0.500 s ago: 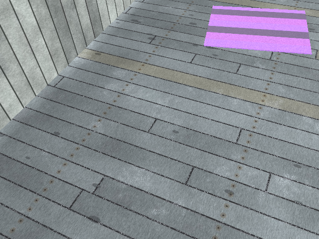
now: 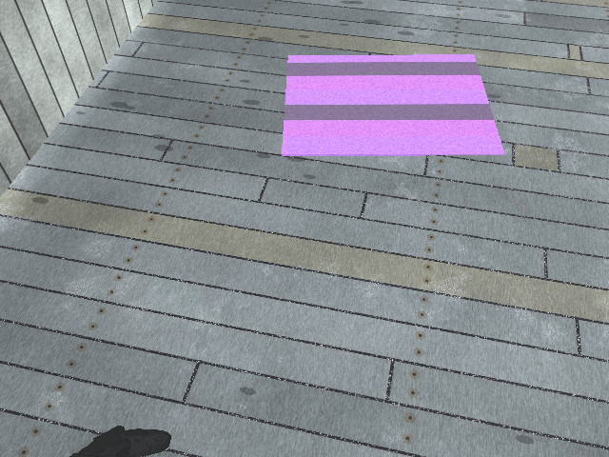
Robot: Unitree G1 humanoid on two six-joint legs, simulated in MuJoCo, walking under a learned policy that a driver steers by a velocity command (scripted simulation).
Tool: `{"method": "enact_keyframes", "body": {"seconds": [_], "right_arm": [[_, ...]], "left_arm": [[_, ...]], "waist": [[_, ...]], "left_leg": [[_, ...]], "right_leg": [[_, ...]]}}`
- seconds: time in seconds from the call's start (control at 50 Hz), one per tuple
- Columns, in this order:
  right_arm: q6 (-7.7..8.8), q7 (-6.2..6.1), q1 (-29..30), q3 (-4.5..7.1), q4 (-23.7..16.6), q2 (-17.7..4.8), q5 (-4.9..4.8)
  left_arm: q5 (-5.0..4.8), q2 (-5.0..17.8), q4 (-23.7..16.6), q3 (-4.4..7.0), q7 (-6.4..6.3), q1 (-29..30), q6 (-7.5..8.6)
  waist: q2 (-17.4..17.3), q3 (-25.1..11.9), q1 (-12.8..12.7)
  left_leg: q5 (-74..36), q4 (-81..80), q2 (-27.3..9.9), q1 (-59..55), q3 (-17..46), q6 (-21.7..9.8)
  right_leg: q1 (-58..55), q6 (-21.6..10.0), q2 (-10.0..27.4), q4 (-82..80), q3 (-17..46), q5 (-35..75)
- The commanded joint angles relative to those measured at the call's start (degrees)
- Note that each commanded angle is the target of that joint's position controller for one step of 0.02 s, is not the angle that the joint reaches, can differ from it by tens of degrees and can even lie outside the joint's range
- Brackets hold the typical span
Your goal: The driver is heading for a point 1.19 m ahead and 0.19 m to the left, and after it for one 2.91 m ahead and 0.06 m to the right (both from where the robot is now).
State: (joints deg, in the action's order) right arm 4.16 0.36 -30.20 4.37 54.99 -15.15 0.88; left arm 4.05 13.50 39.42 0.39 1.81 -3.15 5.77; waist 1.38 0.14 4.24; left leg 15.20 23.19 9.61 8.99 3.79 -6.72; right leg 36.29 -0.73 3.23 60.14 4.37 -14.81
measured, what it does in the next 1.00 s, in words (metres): walks ahead, turning left: right foot, then left foot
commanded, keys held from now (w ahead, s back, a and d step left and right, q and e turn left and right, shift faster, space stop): w+q+shift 0.44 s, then w+shift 0.08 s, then w+e+shift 0.48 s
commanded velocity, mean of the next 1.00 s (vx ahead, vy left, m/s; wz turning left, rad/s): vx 1.00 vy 0.00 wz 0.28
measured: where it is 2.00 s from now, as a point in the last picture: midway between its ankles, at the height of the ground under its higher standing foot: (177, 195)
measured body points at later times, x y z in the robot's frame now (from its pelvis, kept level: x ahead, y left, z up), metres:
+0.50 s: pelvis +0.45 +0.01 -0.01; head +0.47 +0.03 +0.44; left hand +0.26 +0.25 -0.14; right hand +0.79 -0.11 -0.06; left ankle +0.56 +0.16 -0.67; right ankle +0.33 -0.17 -0.74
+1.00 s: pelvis +0.87 +0.21 -0.02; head +0.90 +0.22 +0.43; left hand +0.98 +0.50 -0.12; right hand +0.90 -0.05 -0.15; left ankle +0.65 +0.18 -0.73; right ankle +1.12 +0.21 -0.69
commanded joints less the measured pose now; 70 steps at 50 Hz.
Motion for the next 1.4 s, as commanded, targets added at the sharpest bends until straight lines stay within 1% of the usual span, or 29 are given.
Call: {"method": "enact_keyframes", "body": {"seconds": [0.02,0.12,0.16,0.18,0.2,0.22,0.26,0.36,0.48,0.52,0.56,0.6,0.62,0.64,0.66,0.7,0.8,0.88,0.96,1.0,1.04,1.06,1.08,1.1,1.12,1.16,1.2,1.28,1.4], "right_arm": [[2.10,-0.11,8.4,1.22,-7.6,-7.2,-0.24],[1.68,0.62,2.8,2.29,-7.1,-10.1,-1.63],[1.44,0.75,2.3,2.75,-6.7,-12.2,-1.55],[1.87,0.96,4.3,2.47,-7.8,-10.8,-1.77],[2.23,0.48,2.6,0.20,-10.2,-1.3,-3.30],[1.49,-0.07,2.6,-0.28,-12.9,-3.3,-3.46],[-0.05,0.51,12.1,0.22,-12.5,-5.5,-0.84],[-3.55,3.30,20.1,-0.84,-17.2,-0.6,1.09],[-3.35,5.65,31.2,-2.74,-23.7,-2.3,1.34],[-2.91,5.45,30.9,-2.90,-22.6,-3.1,1.48],[-2.30,4.24,21.7,-1.98,-19.3,-6.2,1.97],[-2.49,1.89,0.9,0.84,-12.5,-12.0,2.44],[-2.31,0.60,3.0,1.63,-12.2,-17.3,2.81],[-2.00,0.15,3.1,2.00,-14.7,-19.3,2.96],[-1.74,-0.26,5.3,2.01,-13.8,-15.7,2.32],[0.06,0.04,12.0,0.55,-12.3,-10.1,2.22],[3.51,0.04,11.0,-1.02,-8.3,-4.5,-0.72],[4.38,0.20,9.0,-1.58,-6.7,-3.4,-0.34],[4.13,-1.42,7.0,-1.70,-5.7,-6.6,-0.40],[3.28,-3.16,7.5,-0.80,-6.0,-10.5,0.02],[1.04,-3.99,13.4,0.30,-8.1,-13.8,1.19],[0.10,-3.56,18.2,0.78,-9.7,-14.6,1.67],[0.57,-1.66,23.4,0.15,-11.0,-10.2,1.30],[2.42,-0.72,15.9,-2.49,-17.6,-1.9,0.57],[3.84,-0.89,14.5,-3.26,-19.9,-4.0,0.21],[4.43,-1.04,17.1,-3.35,-19.6,-6.6,0.67],[0.97,-1.58,16.3,-3.45,-19.2,-6.6,2.82],[-2.40,-0.99,22.7,-4.11,-22.9,-4.2,1.96],[-2.02,-2.06,30.7,-4.89,-24.6,-5.1,0.36]], "left_arm": [[-1.35,2.7,-6.6,-0.98,1.12,5.6,0.05],[-1.94,5.7,-6.9,-0.03,-0.04,7.0,0.34],[-1.63,8.9,-3.9,1.76,-1.56,-4.3,0.92],[-0.92,12.9,-2.6,3.30,-2.89,-14.8,1.22],[1.34,17.3,-1.7,4.73,-3.83,-23.4,0.88],[0.15,18.3,-0.5,5.57,-3.29,-21.8,0.24],[-0.79,8.1,-0.9,3.65,-2.54,-13.6,0.11],[-2.82,2.9,5.9,2.40,-1.44,-17.0,1.74],[-2.57,7.5,8.1,2.88,-1.79,-15.6,2.87],[-2.52,10.7,9.2,3.20,-2.00,-19.4,2.63],[-2.27,15.8,9.8,3.91,-2.65,-20.6,1.18],[-2.44,17.3,9.6,3.97,-3.19,-18.2,-0.43],[-1.45,7.0,8.2,2.02,-2.16,-23.1,-0.66],[-5.65,6.9,5.6,1.69,-2.16,-27.8,-0.17],[-5.43,11.2,4.7,2.64,-2.42,-18.7,0.15],[-4.29,8.6,6.1,2.08,-1.77,-17.6,-0.47],[-3.03,4.0,7.4,2.06,0.84,-15.4,-4.76],[-3.85,2.3,3.1,1.16,1.43,-4.8,-3.97],[-3.21,3.0,0.7,0.74,2.92,0.7,-3.42],[-3.02,6.1,2.0,1.42,2.94,-3.7,-4.02],[-3.28,11.3,7.4,3.57,2.11,-22.9,-4.54],[-3.37,14.3,11.0,5.33,1.02,-35.4,-4.48],[-5.39,15.3,11.3,7.08,-0.11,-34.3,-5.30],[-1.99,20.9,8.6,7.18,0.06,-23.7,-5.50],[-1.68,21.7,6.0,8.10,-0.17,-22.5,-5.26],[-2.09,13.4,6.1,6.19,-1.03,-17.8,-4.35],[-3.82,12.7,5.5,5.39,-1.01,-16.1,-2.87],[-4.12,15.0,6.1,6.20,-0.88,-17.6,-2.04],[-4.02,13.8,5.3,7.33,-2.93,-20.4,-5.70]], "waist": [[-3.4,7.4,-4.4],[-3.0,2.3,-1.8],[-1.5,-6.2,-7.4],[-1.2,-12.0,-12.7],[10.2,-21.6,-13.2],[17.1,-24.3,-10.9],[3.3,-7.3,-9.9],[3.6,1.0,-5.4],[0.5,8.0,-2.8],[1.1,6.6,-2.4],[4.2,0.5,3.3],[3.4,-9.4,13.7],[-12.0,-13.1,5.3],[-14.8,-26.2,3.6],[-4.6,-16.0,4.5],[0.9,-1.0,-1.9],[-1.7,5.9,-5.7],[-3.3,7.4,-4.4],[-4.3,5.8,-4.7],[-7.2,1.2,-8.7],[-9.2,-7.1,-19.0],[-7.0,-10.2,-25.2],[4.6,-5.8,-25.0],[14.6,-6.3,-9.1],[7.5,-15.7,-10.8],[-8.1,0.9,-4.3],[-10.4,3.6,-0.8],[-3.6,-1.0,-2.3],[3.4,-3.7,-8.1]], "left_leg": [[-1.3,-18.2,-12.6,19.6,17.9,-8.7],[-25.2,-8.8,-13.8,6.0,17.8,-4.3],[-36.8,11.0,-10.4,4.9,14.5,-1.8],[-28.2,26.1,-8.2,13.9,12.7,-0.6],[8.4,45.5,-4.0,28.2,6.2,0.4],[10.7,55.7,-6.1,35.8,2.2,-0.2],[1.4,54.3,-11.9,39.2,0.7,-0.3],[-0.8,51.5,-15.8,40.4,-0.8,0.8],[-15.6,26.4,-13.4,28.4,-9.2,-1.2],[-15.4,21.6,-8.2,19.3,-13.1,-3.2],[-8.4,18.6,-3.8,7.1,-11.9,-4.9],[-3.4,11.4,-5.4,-19.3,-5.5,-6.8],[0.2,14.4,-21.6,-30.4,11.3,-5.0],[6.9,2.5,-33.7,-38.8,38.5,-9.5],[9.0,-4.1,-30.1,-29.2,33.2,-6.6],[0.2,-7.6,-27.0,-9.9,20.2,-5.3],[-11.2,-16.6,-19.8,0.1,-0.9,2.2],[-33.7,-17.5,-16.0,-2.4,-14.3,4.7],[-61.2,-15.0,-17.4,-9.3,-20.0,7.5],[-79.2,-6.6,-20.2,-14.7,-20.0,8.3],[-86.6,16.6,-22.3,-12.0,-18.3,7.5],[-75.4,38.1,-21.0,-3.3,-17.2,6.3],[-19.3,63.5,-8.3,11.7,-15.9,5.9],[13.9,80.2,-3.8,36.1,-8.3,9.1],[13.1,80.2,-4.9,41.0,2.0,8.1],[6.3,63.1,-10.6,36.6,2.2,7.9],[5.9,54.9,-13.2,27.8,0.3,9.6],[-2.3,33.9,-11.1,18.3,-5.2,10.4],[-16.3,8.6,-3.9,11.8,-3.7,8.7]], "right_leg": [[-11.3,2.5,0.3,-16.9,-3.0,8.8],[-21.0,1.8,-3.8,-29.4,-4.3,14.3],[-36.1,0.1,-5.2,-31.8,-4.8,8.2],[-49.5,-1.8,2.8,-31.0,2.4,-0.2],[-65.1,-6.0,22.2,-34.6,25.6,-18.3],[-62.4,-9.7,26.2,-43.2,44.8,-29.3],[-46.9,-7.3,19.2,-44.0,25.8,-18.1],[-36.1,-3.3,13.0,-47.7,1.8,10.4],[-27.1,-1.8,8.7,-55.5,-16.8,28.3],[-30.3,-2.6,9.6,-52.7,-18.1,52.9],[-34.5,-4.0,11.9,-39.0,-17.2,71.2],[-24.8,-4.9,9.5,-6.7,-16.3,61.7],[-9.1,-4.5,0.8,18.5,-13.0,-13.5],[3.0,-5.0,-5.7,31.5,2.6,-15.5],[7.1,-5.2,-2.3,29.3,2.9,-5.8],[4.1,-4.5,2.4,20.8,0.7,0.6],[3.1,-3.2,5.5,11.2,0.0,7.0],[5.5,-4.0,2.6,-2.0,-7.5,18.5],[-2.8,-7.1,-3.2,-19.0,-15.8,24.8],[-10.5,-8.7,-7.3,-21.0,-17.2,20.9],[-28.6,-11.3,-10.1,-19.6,-14.9,12.5],[-41.1,-14.5,-8.5,-22.6,-9.4,7.2],[-46.6,-16.8,-5.3,-27.6,-1.7,3.7],[-54.7,-25.3,5.6,-27.0,25.0,19.8],[-59.9,-31.2,12.4,-39.1,41.9,11.1],[-38.2,-24.0,9.3,-43.9,32.5,22.3],[-25.3,-19.4,4.8,-42.7,21.6,42.0],[-19.4,-10.5,-5.7,-37.6,10.8,62.1],[-24.2,-1.5,-10.3,-28.4,15.8,45.4]]}}
Keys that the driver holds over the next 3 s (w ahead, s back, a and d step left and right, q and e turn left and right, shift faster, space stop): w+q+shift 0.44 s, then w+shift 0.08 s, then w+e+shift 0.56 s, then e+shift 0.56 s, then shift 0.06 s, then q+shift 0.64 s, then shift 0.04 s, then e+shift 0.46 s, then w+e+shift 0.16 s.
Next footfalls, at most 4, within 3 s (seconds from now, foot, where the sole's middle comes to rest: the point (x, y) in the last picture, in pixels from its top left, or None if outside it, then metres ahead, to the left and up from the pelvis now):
0.18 right None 0.37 -0.16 -0.77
0.60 left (218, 384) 0.68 0.20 -0.77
1.08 right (198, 236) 1.14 0.26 -0.77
1.48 left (165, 159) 1.47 0.38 -0.77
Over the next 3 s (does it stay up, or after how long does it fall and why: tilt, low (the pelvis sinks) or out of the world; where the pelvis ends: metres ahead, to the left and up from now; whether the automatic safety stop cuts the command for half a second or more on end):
stays up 1.31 0.34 0.01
